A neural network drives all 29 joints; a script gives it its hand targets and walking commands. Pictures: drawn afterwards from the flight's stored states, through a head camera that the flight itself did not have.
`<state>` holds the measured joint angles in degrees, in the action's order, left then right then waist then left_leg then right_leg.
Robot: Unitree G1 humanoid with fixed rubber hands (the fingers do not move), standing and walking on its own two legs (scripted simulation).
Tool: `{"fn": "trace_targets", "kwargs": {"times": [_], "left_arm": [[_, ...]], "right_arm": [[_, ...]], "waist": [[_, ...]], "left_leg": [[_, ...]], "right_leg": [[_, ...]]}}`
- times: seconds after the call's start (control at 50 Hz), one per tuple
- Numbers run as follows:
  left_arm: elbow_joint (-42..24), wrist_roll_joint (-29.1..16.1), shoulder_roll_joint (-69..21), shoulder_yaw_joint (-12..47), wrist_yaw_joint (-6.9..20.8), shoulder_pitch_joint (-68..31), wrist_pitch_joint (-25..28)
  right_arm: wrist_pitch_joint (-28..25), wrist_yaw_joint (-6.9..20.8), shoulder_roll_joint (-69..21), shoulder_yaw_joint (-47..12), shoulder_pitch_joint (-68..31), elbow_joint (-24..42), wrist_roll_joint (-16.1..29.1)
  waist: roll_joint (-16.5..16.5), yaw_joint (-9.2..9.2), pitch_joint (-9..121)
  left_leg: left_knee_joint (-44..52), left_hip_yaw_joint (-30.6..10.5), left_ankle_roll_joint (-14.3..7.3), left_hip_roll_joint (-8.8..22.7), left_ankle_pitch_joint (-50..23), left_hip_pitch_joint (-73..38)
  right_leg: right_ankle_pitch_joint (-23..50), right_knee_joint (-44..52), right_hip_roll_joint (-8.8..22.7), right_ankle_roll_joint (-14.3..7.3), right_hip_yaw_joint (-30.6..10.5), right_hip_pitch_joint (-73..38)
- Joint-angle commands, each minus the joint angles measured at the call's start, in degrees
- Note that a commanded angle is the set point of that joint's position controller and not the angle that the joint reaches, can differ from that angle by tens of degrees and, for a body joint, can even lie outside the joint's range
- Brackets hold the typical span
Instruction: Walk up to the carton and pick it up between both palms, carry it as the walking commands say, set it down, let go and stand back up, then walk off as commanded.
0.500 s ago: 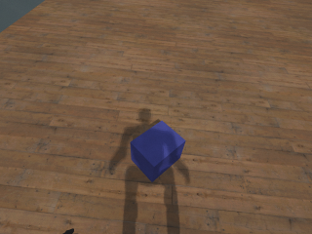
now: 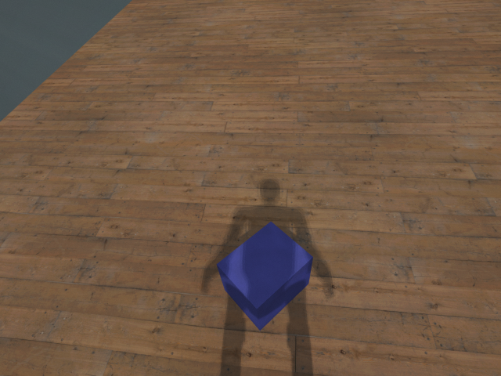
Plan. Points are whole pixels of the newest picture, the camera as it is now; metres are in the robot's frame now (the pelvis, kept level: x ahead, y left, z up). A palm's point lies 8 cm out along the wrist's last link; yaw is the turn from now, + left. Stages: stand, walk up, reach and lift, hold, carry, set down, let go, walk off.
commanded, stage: walk up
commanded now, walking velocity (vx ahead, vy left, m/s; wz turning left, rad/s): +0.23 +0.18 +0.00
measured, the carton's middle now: (265, 274) +0.62 +0.01 -0.66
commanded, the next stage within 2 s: none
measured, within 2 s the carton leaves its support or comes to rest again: neither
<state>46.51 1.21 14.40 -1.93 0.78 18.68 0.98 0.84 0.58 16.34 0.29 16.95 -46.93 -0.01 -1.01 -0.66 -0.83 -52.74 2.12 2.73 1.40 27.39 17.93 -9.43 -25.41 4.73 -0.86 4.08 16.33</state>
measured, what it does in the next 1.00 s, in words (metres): steps on the spot: left foot, then right foot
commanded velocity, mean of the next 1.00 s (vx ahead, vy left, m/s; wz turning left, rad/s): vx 0.09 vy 0.01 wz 0.00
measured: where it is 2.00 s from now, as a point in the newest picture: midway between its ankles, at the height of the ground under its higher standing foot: outside the picture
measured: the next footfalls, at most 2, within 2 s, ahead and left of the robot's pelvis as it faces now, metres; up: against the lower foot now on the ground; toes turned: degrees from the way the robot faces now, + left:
left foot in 0.20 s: +0.10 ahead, +0.13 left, +0.00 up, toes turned +3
right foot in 0.54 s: +0.17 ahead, -0.10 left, +0.00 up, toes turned -6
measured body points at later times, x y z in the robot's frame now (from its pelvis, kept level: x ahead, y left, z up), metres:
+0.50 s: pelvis +0.08 +0.03 +0.00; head +0.11 +0.03 +0.45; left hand +0.20 +0.28 -0.13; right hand +0.10 -0.24 -0.13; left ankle +0.03 +0.15 -0.74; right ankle +0.11 -0.10 -0.73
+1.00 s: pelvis +0.08 +0.01 -0.01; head +0.07 +0.02 +0.44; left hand +0.17 +0.26 -0.14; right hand +0.11 -0.24 -0.14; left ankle +0.06 +0.13 -0.75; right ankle +0.13 -0.10 -0.75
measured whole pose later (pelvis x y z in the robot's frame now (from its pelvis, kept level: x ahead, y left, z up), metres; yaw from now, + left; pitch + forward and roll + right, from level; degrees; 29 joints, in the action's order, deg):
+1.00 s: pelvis +0.08 +0.01 -0.01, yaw +0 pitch -1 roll +0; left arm 49.8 -1.0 13.0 0.6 -0.4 13.9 -1.4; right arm 0.5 -0.2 13.0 0.3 20.0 -49.8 0.0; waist 0.6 -0.7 0.8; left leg -27.3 3.7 -0.1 0.9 16.2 10.5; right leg -8.9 -26.0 1.9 -1.0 5.6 16.4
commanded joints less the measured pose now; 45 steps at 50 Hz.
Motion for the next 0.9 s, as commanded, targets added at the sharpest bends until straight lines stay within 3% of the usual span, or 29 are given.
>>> {"fn": "trace_targets", "kwargs": {"times": [0.0, 0.04, 0.08, 0.12, 0.14, 0.16, 0.18, 0.2, 0.24, 0.26, 0.28, 0.32, 0.34, 0.38, 0.42, 0.44, 0.46, 0.48, 0.52, 0.54, 0.56, 0.6, 0.62, 0.7, 0.72, 0.76, 0.78, 0.82, 0.88], "left_arm": [[-0.42, 0.14, 12.70, -3.77, -2.15, 5.71, 0.29], [-0.04, 0.41, 10.53, -3.15, -1.61, 1.35, 0.25], [-0.17, 0.60, 10.84, -3.62, -1.41, 1.57, -0.37], [0.01, -0.35, 9.93, -2.96, -0.96, -0.85, -0.56], [0.45, -0.59, 7.41, -2.26, -0.82, -0.15, -0.55], [-1.02, -0.90, 3.45, -1.18, -0.26, -1.19, -0.38], [-3.01, 0.14, 2.89, -0.69, -0.16, -5.54, -0.47], [-3.13, 1.00, 3.87, -0.95, -0.11, -6.86, -1.03], [-2.67, 0.70, 5.75, -1.86, 0.89, -7.32, -1.31], [-1.51, 0.77, 5.31, -1.73, 1.05, -5.25, -1.24], [-0.82, 0.99, 4.89, -1.31, 1.03, -4.60, -1.00], [-0.21, 0.93, 3.03, -1.32, 0.78, -4.37, -1.07], [-1.25, 0.51, 2.51, -0.97, 0.61, -5.05, -1.00], [-1.02, -0.25, 1.24, -0.27, 0.42, -7.56, -0.83], [-0.10, -2.46, 0.91, 1.62, -0.34, -7.03, -1.15], [1.12, -3.97, 1.71, 2.92, -0.62, -5.79, -0.57], [2.62, -4.51, 2.17, 3.37, -0.68, -4.17, -0.31], [4.12, -4.20, 3.34, 3.41, -1.18, 0.16, 0.19], [5.72, -3.56, 9.26, 1.89, -1.64, 2.02, 0.85], [5.15, -2.74, 9.17, 1.27, -1.82, -0.31, 0.52], [5.30, -2.42, 7.70, 1.20, -1.95, 0.25, 0.18], [5.78, -2.67, 7.05, 1.61, -2.15, -2.68, -0.47], [5.06, -2.47, 6.78, 1.93, -2.46, -3.61, -0.88], [3.55, -1.19, 6.10, 1.02, -2.20, -7.71, -2.08], [3.51, -1.13, 5.46, 1.06, -1.92, -7.41, -2.12], [3.17, -1.46, 3.44, 1.02, -1.73, -6.85, -1.88], [3.74, -1.20, 2.73, 1.15, -1.67, -6.33, -2.05], [4.07, -1.49, 2.36, 1.37, -1.30, -4.75, -2.18], [5.03, -1.26, 3.30, 0.89, -1.46, -3.48, -1.59]], "right_arm": [[0.70, 1.58, 3.81, 2.85, -1.94, 1.25, -1.95], [-0.97, 1.34, 1.42, 2.02, -1.93, 1.04, -1.00], [-0.71, 1.19, 1.21, 1.67, -0.83, 0.42, -1.28], [-1.83, 0.37, 0.31, 1.70, 2.71, -0.90, -0.54], [-2.69, -0.28, 1.97, 2.64, 8.12, -3.10, -0.17], [-3.07, -0.66, 7.49, 4.21, 11.62, -3.71, -0.82], [-2.96, -0.91, 11.85, 5.17, 12.42, -3.56, -1.87], [-2.96, -0.85, 11.15, 4.45, 9.03, -2.76, -1.69], [-3.52, -0.78, 8.59, 3.39, 5.74, -2.36, -1.78], [-3.53, -0.90, 7.40, 2.92, 3.95, -2.03, -1.69], [-3.87, -1.10, 6.69, 2.73, 3.96, -2.13, -1.84], [-4.49, -1.23, 5.84, 2.71, 8.48, -2.23, -1.80], [-4.23, -1.57, 5.66, 2.44, 8.68, -3.09, -1.44], [-4.11, -1.72, 4.24, 2.67, 8.96, -3.49, -1.79], [-2.78, -1.88, 5.00, 2.21, 5.69, -2.85, -0.99], [-2.31, -2.04, 6.10, 2.38, 6.01, -3.68, -1.08], [-1.94, -1.91, 5.55, 2.17, 6.60, -3.67, -0.58], [-1.84, -1.87, 4.92, 1.76, 5.66, -3.02, -0.32], [-1.90, -1.76, 1.25, 1.03, 8.28, -1.29, 0.28], [-1.52, -1.90, -0.86, 0.95, 8.69, -0.87, 0.24], [-0.98, -2.14, -0.30, 1.60, 10.09, -1.76, -0.02], [0.06, -2.03, 1.83, 1.95, 8.69, -2.49, -0.30], [0.62, -2.01, 1.65, 2.44, 8.19, -2.90, -0.87], [0.69, -1.54, 0.63, 2.07, 8.19, -4.15, -1.49], [0.42, -1.65, 0.74, 2.11, 8.74, -4.53, -1.90], [-0.23, -2.03, 1.34, 1.84, 8.35, -5.47, -1.70], [-0.46, -1.84, 0.71, 1.42, 6.67, -4.46, -2.06], [-0.62, -1.85, 2.52, 1.63, 1.71, -2.93, -1.86], [-1.14, -1.89, 1.83, 1.21, 2.82, -3.81, -1.72]], "waist": [[10.08, 4.75, 0.72], [13.31, 3.15, 1.92], [13.33, 3.22, 0.25], [13.79, -0.21, 4.61], [9.25, -1.80, 8.64], [-3.29, -3.68, 8.27], [-12.79, -4.76, 3.46], [-8.21, -3.55, -0.65], [-6.98, -2.69, -5.22], [-6.91, -1.84, -5.32], [-6.20, -1.06, -4.53], [-4.72, -2.25, -1.06], [-7.82, -1.40, 0.12], [-10.27, -2.45, 2.39], [-12.35, -1.41, 1.00], [-13.92, -1.06, 3.15], [-11.70, -0.65, 6.07], [-8.61, 1.42, 8.64], [5.91, 0.75, 15.40], [12.85, -0.03, 11.92], [13.35, 1.18, 10.09], [16.18, 1.35, 6.27], [13.62, 1.25, 3.55], [9.69, -1.18, -3.07], [8.99, -0.84, -0.96], [2.00, 0.12, -0.29], [1.22, 0.53, -0.54], [-5.65, 2.08, -1.40], [-2.19, 1.92, -0.73]], "left_leg": [[4.26, -0.91, 0.52, 1.74, -4.90, 11.05], [13.54, 1.22, 0.39, 1.20, -2.96, 4.49], [19.41, 3.14, 0.70, -0.23, -6.11, 1.35], [34.92, 5.59, 0.27, -1.84, -13.89, -10.88], [34.73, 2.57, -0.08, 1.74, -17.00, -19.38], [39.94, -10.61, -2.60, 12.68, -10.09, -23.05], [44.47, -22.92, -7.18, 21.53, -6.49, -22.38], [45.26, -22.22, -8.99, 22.65, -0.77, -15.35], [45.63, -19.77, -10.37, 20.48, 3.73, -8.65], [45.07, -16.90, -9.94, 17.55, -1.90, -11.34], [42.78, -12.54, -10.03, 15.88, -16.12, -14.80], [37.35, -9.51, -9.19, 16.09, -40.80, -18.48], [34.30, -5.68, -9.11, 13.29, -50.43, -18.22], [31.88, -3.45, -8.97, 11.75, -53.39, -20.97], [28.66, -2.44, -9.07, 10.67, -68.45, -21.62], [26.58, -2.72, -8.50, 9.77, -68.67, -23.30], [24.50, -1.98, -7.63, 9.56, -66.19, -23.03], [22.18, -2.10, -5.88, 8.24, -55.35, -19.54], [20.20, 0.44, -1.67, 1.91, -22.36, -8.32], [19.00, 2.04, -1.31, -0.80, -5.60, -2.94], [17.65, 0.79, -1.58, -1.63, 0.06, -2.10], [19.61, -0.26, -1.45, -0.99, -0.57, -3.73], [19.91, 0.24, -1.30, -1.04, -2.44, -4.64], [28.47, 0.60, -1.64, 0.39, -15.28, -8.75], [29.64, 0.15, -2.14, 1.28, -17.25, -10.62], [33.92, -3.56, -3.07, 4.15, -17.90, -9.06], [36.07, -4.81, -3.71, 5.20, -14.16, -7.66], [38.94, -7.23, -4.54, 6.30, -7.69, -2.29], [38.64, -6.96, -4.81, 5.56, -10.34, -1.41]], "right_leg": [[-2.19, 12.13, 15.69, -5.79, -17.52, -10.15], [-6.98, 12.05, 11.05, -5.93, -11.22, -6.70], [-5.89, 10.86, 11.27, -4.95, -11.30, -4.58], [-1.01, 3.36, 7.19, -2.96, -6.29, -2.97], [-5.21, -1.75, 4.90, -0.54, -4.04, 0.96], [-9.96, -12.39, -0.09, 2.02, 0.90, 9.27], [-18.87, -24.64, -3.10, 2.95, 1.27, 20.45], [-17.22, -29.51, -0.24, 2.81, -3.33, 21.58], [-12.82, -31.33, 1.76, 3.10, -5.05, 19.55], [-11.58, -31.94, 0.75, 3.48, -3.79, 20.43], [-10.27, -30.23, -0.16, 3.66, -2.70, 20.88], [-9.65, -28.63, -1.18, 4.13, -1.25, 18.39], [-9.02, -25.82, -1.87, 4.04, -0.19, 15.64], [-9.82, -20.17, -3.27, 3.21, 0.91, 13.55], [-9.70, -9.78, -4.89, 3.60, 1.63, 9.92], [-5.78, -4.44, -5.16, 2.91, 2.34, 7.22], [-0.64, 0.75, -4.86, 2.56, 4.01, 1.35], [9.69, 7.72, -2.22, 2.13, 3.13, -6.62], [49.74, -0.45, 9.46, -1.19, -5.43, -22.81], [61.18, -2.59, 11.94, -3.72, -8.38, -22.96], [56.69, -1.90, 12.23, -5.06, -7.99, -19.97], [39.12, 1.82, 9.72, -4.96, -8.82, -12.81], [25.91, 4.52, 9.06, -4.61, -9.43, -8.33], [-4.12, 9.44, 5.38, -2.36, -9.73, 3.55], [-5.05, 8.66, 4.17, -1.66, -8.43, 2.64], [-2.49, 5.75, 2.59, -0.35, -6.57, -1.54], [-2.70, 4.46, 1.83, -0.13, -5.84, -2.26], [-0.92, 2.27, -0.03, 0.47, -3.44, -6.55], [-0.05, 2.32, 0.85, 0.22, -3.54, -9.51]]}}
